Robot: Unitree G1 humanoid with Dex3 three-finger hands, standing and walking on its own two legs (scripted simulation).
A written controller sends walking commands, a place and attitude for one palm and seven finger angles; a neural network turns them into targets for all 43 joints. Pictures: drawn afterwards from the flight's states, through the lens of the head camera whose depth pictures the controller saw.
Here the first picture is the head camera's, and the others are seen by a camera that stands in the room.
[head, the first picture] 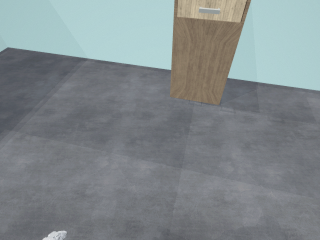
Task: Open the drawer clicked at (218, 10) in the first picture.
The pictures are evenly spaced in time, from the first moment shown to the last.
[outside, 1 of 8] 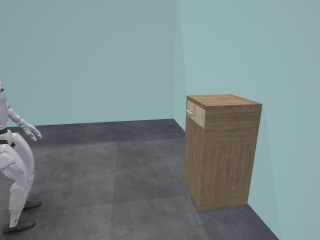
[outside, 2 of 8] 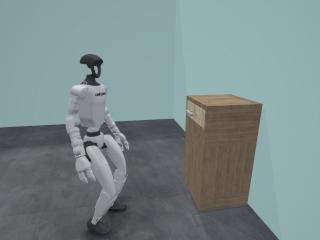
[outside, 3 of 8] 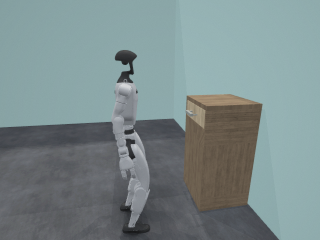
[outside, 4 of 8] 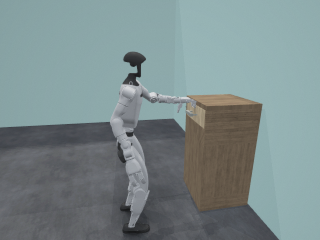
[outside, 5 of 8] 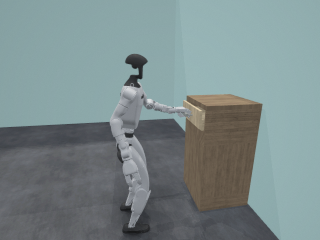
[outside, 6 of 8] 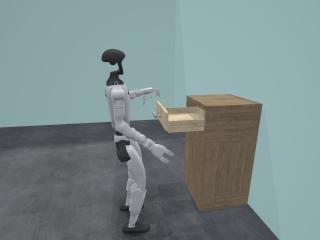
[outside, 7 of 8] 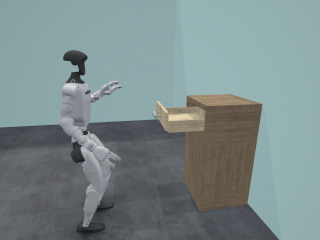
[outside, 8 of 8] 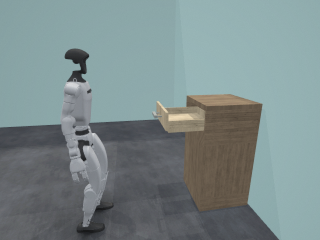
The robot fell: no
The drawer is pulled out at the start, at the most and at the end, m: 0.00 0.30 0.30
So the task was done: yes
